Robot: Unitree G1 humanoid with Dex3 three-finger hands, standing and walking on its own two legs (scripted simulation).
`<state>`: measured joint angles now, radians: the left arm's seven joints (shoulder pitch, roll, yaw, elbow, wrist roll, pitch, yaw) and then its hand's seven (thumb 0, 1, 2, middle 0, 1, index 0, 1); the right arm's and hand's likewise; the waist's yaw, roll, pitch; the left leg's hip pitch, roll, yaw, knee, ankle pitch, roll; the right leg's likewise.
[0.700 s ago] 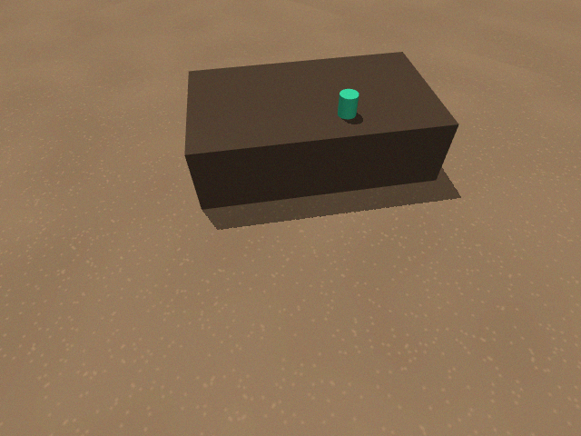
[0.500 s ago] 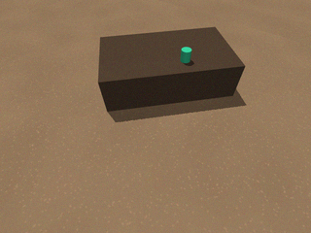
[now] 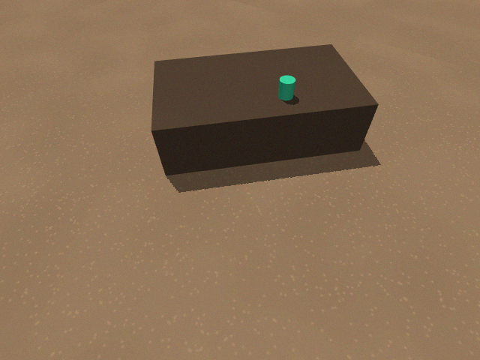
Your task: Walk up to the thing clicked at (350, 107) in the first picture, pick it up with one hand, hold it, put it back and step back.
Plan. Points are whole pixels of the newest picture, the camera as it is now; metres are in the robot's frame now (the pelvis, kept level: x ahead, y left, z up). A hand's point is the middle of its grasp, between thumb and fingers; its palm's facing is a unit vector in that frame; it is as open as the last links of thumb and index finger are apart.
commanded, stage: stand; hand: right
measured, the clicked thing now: (286, 88) +1.44 -0.24 -0.40
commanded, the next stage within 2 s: walk up in 0.42 s
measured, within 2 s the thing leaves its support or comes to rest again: neither
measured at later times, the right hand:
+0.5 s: hand out of the picture +0.07 -0.26 -0.16, palm faces -0.03 +0.95 -0.32, open 7.4 cm
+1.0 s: hand (404, 285) +0.29 -0.33 -0.16, palm faces -0.17 +0.93 -0.33, open 7.4 cm
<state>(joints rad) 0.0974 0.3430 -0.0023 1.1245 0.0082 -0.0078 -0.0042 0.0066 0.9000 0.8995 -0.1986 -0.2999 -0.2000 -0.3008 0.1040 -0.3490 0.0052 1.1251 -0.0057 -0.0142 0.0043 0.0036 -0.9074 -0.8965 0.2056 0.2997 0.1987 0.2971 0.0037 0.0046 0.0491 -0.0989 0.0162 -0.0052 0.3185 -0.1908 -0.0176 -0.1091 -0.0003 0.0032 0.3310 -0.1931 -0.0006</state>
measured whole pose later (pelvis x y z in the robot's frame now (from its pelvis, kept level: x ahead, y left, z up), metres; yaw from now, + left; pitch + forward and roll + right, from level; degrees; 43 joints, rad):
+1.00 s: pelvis +0.16 -0.07 -0.01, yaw +6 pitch -3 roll -1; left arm 0.34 0.38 0.07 0.94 0.02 -0.07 -0.05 0.01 0.90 0.90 -0.20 -0.30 -0.20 -0.30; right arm 0.19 -0.42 -0.07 0.92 -0.01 -0.03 0.08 0.01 -0.91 -0.90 0.20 0.30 0.20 0.30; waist 0.05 0.05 0.10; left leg -0.52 0.05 -0.03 0.73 -0.17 0.01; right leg 0.06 0.04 -0.14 0.34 -0.35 -0.05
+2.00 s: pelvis +0.60 -0.10 -0.02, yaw +9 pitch -2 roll -2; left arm 0.38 0.40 0.05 0.84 0.02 -0.08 -0.04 0.01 0.90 0.90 -0.20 -0.30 -0.20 -0.30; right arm 0.25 -0.41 -0.07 0.87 -0.02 -0.03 0.08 0.01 -0.91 -0.90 0.20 0.30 0.20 0.30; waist 0.05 0.03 0.09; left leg -0.45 0.06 0.01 0.64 -0.20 0.03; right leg -0.07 -0.02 -0.14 0.48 -0.37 0.00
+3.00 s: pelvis +0.83 -0.04 -0.03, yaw +7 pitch -4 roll +0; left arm 0.24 0.40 0.02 0.89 -0.01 0.00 0.00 0.01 0.90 0.90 -0.20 -0.30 -0.20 -0.30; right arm 0.20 -0.36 -0.03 0.93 -0.01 -0.03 0.02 0.00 -0.91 -0.90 0.20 0.30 0.20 0.30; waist 0.03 -0.04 0.12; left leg -0.37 0.02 0.04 0.64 -0.21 0.01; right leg -0.30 -0.05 0.01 0.74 -0.45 -0.01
